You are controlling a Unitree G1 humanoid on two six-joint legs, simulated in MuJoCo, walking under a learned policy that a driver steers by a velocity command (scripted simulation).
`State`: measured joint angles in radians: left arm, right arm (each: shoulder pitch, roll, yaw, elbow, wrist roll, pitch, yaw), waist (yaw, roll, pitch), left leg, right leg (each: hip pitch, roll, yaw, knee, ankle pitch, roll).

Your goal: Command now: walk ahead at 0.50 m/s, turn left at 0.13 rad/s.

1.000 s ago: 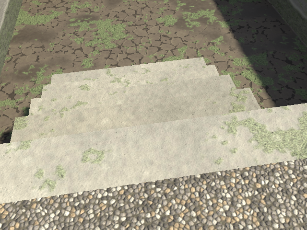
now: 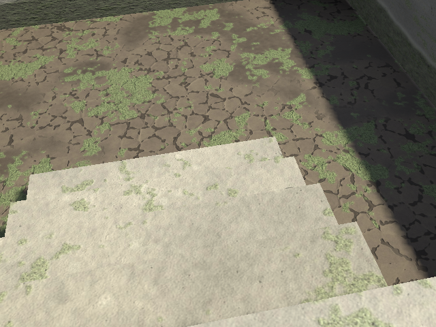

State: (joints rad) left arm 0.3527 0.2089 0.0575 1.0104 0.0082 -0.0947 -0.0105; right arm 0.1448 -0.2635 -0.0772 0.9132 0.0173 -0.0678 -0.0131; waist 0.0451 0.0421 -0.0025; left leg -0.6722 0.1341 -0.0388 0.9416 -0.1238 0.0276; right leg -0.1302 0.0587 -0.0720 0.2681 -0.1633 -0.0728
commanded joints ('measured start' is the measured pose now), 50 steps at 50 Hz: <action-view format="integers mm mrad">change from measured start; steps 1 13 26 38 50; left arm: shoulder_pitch -15 6 -214 -484 115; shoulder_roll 156 219 142 199 190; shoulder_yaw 30 53 43 54 67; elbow -51 -25 -232 -394 -232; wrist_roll -1 -18 13 -32 -16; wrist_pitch -11 35 16 -65 3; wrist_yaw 19 49 64 -39 -37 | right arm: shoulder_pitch -17 -47 142 473 394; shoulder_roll -21 -73 -140 -131 -26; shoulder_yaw -2 -24 -42 -35 21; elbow -46 -156 -165 -159 -117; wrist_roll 0 1 -10 23 9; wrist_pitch -1 -1 -6 10 83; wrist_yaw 10 81 11 -52 -65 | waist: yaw -26 -77 -43 -153 53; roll -101 -147 5 70 -46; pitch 41 -9 -26 33 -59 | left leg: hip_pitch -60 222 413 913 180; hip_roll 11 -165 1 70 -249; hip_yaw -8 139 -282 -644 -318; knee -140 -343 -707 -398 501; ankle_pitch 174 7 206 -54 -506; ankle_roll -5 106 269 287 28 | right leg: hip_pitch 16 208 -461 -1087 217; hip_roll -272 -317 -157 -142 -237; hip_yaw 146 -71 144 333 252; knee -149 202 626 528 69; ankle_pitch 179 792 -28 56 673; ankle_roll -131 -29 104 52 66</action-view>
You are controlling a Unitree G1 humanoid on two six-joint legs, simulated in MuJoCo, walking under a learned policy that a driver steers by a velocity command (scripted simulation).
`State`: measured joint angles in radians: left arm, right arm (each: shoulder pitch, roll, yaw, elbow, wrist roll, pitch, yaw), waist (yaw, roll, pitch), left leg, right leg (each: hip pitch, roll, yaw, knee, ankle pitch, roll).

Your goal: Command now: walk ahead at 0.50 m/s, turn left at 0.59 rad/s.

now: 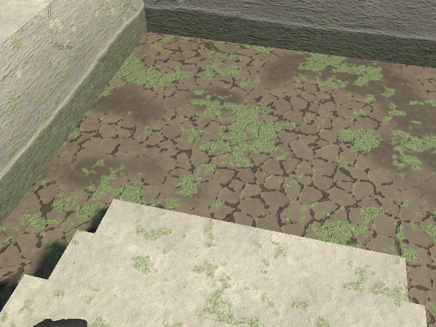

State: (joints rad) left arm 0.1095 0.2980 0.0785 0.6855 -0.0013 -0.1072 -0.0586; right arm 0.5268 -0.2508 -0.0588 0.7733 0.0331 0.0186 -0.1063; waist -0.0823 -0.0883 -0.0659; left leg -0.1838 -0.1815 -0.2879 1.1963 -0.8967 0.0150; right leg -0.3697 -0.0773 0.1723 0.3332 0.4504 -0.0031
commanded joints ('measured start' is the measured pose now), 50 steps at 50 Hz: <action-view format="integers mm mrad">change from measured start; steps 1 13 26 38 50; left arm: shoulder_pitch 546 290 478 243 592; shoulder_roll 130 27 41 -39 19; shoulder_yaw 32 -33 -26 16 53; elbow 135 247 315 129 211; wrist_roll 29 40 12 -51 2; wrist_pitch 17 4 65 103 130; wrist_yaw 6 96 69 91 28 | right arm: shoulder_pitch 116 -215 -479 -159 -449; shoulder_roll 42 -10 9 -29 -40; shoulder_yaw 12 -23 4 -42 -31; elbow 79 -114 -215 147 126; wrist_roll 10 -23 -32 2 -2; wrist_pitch -32 -36 -52 -112 -118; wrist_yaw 65 71 151 179 49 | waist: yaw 225 47 145 58 357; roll -79 -34 39 120 88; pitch -131 122 193 78 -3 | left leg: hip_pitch -594 -651 -865 -64 -393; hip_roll -37 217 249 520 348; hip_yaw -40 90 261 -186 452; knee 739 -59 -134 -689 352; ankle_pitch -118 1042 899 258 607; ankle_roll -21 28 39 182 3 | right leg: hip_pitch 784 62 473 -461 441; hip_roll -200 -146 -206 -6 27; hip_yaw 56 -52 -84 -50 -231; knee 335 -45 142 1030 127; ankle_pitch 390 -347 -85 -930 137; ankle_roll -26 -97 -172 -85 -144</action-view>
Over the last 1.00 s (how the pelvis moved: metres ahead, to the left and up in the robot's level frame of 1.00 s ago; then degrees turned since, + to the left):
0.58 0.08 -0.14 32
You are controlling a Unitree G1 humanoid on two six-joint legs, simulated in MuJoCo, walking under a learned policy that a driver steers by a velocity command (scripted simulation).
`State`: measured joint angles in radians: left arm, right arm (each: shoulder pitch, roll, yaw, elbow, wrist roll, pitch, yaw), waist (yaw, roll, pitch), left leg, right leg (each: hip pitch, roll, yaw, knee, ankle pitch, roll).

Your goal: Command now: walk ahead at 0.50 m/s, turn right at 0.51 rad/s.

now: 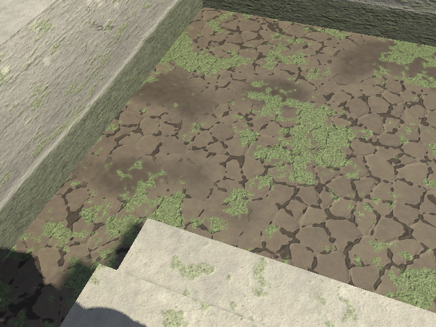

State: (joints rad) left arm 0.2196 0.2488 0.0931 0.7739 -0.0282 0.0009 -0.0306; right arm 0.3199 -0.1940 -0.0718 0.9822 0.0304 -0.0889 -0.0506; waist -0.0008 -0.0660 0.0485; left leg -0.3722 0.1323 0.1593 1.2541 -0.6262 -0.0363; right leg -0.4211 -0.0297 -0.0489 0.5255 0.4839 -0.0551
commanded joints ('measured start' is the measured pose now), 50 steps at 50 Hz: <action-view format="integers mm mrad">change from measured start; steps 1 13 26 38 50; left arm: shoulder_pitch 598 253 265 113 -152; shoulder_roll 90 112 15 7 28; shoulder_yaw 32 17 -31 -18 -9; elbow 163 -1 27 -104 -163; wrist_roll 52 4 -12 34 -7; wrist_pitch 22 -45 7 10 -26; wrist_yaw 7 86 109 74 2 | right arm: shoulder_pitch -286 -245 -173 17 315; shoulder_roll -47 -96 -117 -122 -103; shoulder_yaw -12 -8 -22 11 14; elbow -126 -298 -380 -139 -25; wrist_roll -17 -53 -27 -46 -52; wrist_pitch -10 22 -48 -28 -9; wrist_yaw -2 24 78 43 29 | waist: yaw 347 -20 -1 47 -112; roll -198 83 -51 182 148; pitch -56 -118 -38 20 72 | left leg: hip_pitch -454 -645 51 -46 406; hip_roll -107 -42 -83 55 120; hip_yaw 19 -343 -329 -387 -324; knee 781 -132 -997 -939 -702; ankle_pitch -88 644 1091 606 546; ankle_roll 44 30 65 221 147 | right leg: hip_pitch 617 325 245 -348 -750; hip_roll -55 -94 164 -46 -11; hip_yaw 105 640 504 255 332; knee -99 90 647 677 437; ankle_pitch -3 -159 -606 -516 -237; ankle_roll -143 -132 -108 41 -23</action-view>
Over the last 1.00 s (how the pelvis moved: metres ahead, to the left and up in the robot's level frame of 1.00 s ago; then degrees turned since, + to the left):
0.47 0.03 -0.17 3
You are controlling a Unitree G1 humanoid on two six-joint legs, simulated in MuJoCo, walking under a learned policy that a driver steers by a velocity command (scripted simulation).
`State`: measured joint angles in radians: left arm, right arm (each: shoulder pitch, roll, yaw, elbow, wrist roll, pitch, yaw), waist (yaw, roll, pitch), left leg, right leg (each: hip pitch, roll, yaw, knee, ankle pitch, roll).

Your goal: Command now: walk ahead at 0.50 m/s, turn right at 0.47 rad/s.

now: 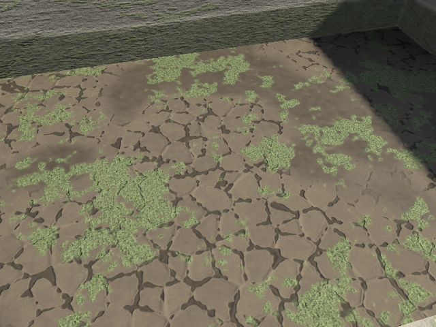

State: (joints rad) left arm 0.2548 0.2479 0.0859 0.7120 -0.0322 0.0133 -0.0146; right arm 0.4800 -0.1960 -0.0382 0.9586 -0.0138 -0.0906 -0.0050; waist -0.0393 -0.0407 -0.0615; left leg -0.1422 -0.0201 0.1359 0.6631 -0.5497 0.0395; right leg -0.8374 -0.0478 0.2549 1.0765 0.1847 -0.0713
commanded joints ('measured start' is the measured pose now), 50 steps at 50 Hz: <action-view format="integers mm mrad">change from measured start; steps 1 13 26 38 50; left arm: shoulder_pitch -217 326 64 234 45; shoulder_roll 17 188 133 83 56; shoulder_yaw -7 31 0 -12 -47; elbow -113 179 181 206 21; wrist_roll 2 49 58 37 -6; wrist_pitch -51 -59 -99 -95 -112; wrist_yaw -20 -46 19 71 62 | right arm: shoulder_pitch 180 37 -108 -543 -165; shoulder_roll -104 -97 -107 -59 -287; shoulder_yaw -20 -26 -46 -23 -75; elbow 9 45 -119 -306 -182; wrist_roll -10 28 27 43 20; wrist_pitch -6 40 48 43 85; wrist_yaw -26 -26 -11 88 14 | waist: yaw -84 179 -22 179 6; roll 131 -174 -22 -8 28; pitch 200 -55 -45 194 -292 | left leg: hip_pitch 197 -371 -558 -716 371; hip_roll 286 25 145 79 386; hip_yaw -317 -87 -265 -313 -674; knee -88 1244 537 -44 -180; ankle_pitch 525 -220 503 958 924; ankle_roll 78 -57 -61 -18 350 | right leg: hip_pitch -366 1147 521 636 -226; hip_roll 13 -132 -217 -228 -62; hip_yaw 17 -150 21 -108 -196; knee -139 -640 -671 -347 847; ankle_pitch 44 700 21 -610 -799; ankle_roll -8 -115 -231 -79 169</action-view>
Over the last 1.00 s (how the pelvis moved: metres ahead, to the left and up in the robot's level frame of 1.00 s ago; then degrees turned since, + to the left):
0.50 -0.06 -0.27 -36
